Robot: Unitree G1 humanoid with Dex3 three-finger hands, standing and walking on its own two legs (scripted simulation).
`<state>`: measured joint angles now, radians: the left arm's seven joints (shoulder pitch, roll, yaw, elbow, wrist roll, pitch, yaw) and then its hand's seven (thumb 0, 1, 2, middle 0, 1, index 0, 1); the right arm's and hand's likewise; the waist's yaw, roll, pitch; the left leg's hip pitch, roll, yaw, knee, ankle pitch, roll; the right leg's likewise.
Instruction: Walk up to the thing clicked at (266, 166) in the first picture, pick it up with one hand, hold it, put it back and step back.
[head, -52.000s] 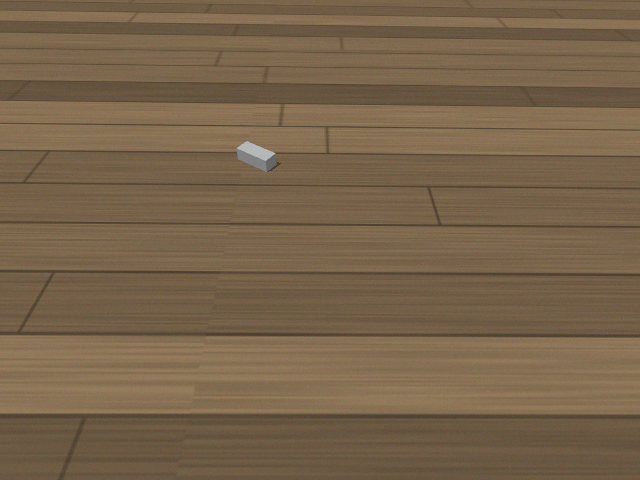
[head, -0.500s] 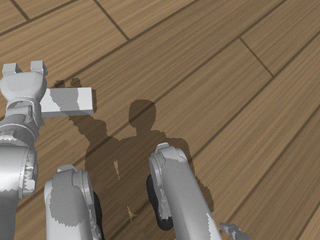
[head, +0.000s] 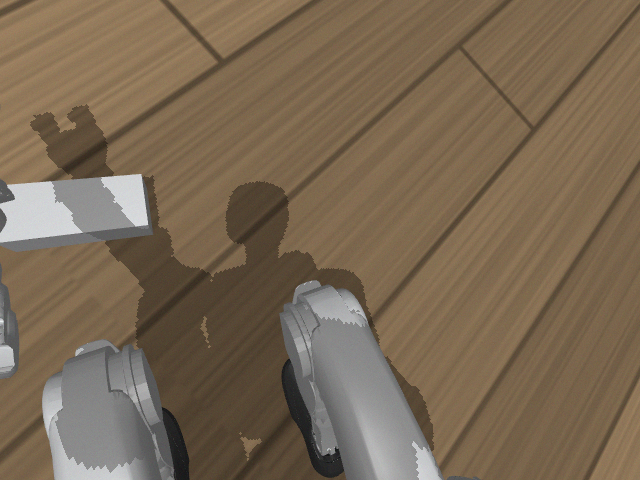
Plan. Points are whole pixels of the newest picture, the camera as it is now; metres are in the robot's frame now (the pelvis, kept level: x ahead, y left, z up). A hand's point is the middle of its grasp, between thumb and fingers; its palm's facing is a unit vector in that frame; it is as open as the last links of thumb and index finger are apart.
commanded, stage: withdraw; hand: left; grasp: from above
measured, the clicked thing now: (79, 212) +0.52 +0.20 -0.32
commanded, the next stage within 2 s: none
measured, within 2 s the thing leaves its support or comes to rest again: neither
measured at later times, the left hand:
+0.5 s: hand (26, 247) +0.42 +0.20 -0.10, palm faces -0.49 +0.01 -0.87, open 14.0 cm
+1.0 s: hand out of the picture +0.53 +0.27 -0.06, palm faces -0.46 -0.04 -0.89, open 14.1 cm
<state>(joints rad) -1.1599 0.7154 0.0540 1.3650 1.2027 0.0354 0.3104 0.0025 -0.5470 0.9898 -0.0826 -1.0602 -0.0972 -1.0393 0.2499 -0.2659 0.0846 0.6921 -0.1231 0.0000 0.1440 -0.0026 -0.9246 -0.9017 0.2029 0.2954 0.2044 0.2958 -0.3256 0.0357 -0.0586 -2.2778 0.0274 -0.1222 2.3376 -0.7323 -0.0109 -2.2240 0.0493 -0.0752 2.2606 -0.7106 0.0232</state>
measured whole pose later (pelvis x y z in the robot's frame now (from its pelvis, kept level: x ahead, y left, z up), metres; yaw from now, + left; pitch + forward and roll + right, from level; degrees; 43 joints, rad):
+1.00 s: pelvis -0.01 +0.00 +0.03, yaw +1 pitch +36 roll -7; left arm -1.31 0.73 -0.13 1.46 1.15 -0.05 0.09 0.00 -0.52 0.97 -0.09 -1.03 -0.10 -1.01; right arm 0.24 -0.26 0.09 0.73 -0.10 0.03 0.06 0.00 -0.92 -0.90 0.20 0.30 0.21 0.30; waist -0.27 0.03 -0.09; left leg -2.20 0.02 -0.10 2.24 -0.68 0.00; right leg -2.14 0.04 -0.06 2.17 -0.67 0.03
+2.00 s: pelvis -0.01 +0.00 +0.04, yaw +2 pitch +37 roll -6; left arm -1.21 0.67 -0.10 1.43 1.12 0.04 0.11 0.00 -0.43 0.90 -0.15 -0.93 -0.17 -0.90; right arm 0.24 -0.28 0.05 0.69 -0.07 0.06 0.07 0.00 -0.92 -0.90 0.20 0.30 0.20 0.30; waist -0.25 0.06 -0.13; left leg -2.15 0.02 -0.08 2.18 -0.69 0.01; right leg -2.10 0.04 -0.04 2.12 -0.68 0.03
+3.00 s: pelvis -0.01 +0.01 +0.05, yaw +2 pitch +38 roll -7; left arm -1.15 0.60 -0.09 1.30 1.18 0.03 0.22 0.00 -0.46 0.93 -0.11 -0.97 -0.12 -0.95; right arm 0.24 -0.27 0.03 0.68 -0.07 0.08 0.07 0.00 -0.92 -0.90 0.20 0.30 0.20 0.30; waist -0.28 0.04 -0.14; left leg -2.15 0.01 -0.09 2.17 -0.68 0.01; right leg -2.09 0.03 -0.05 2.10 -0.68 0.03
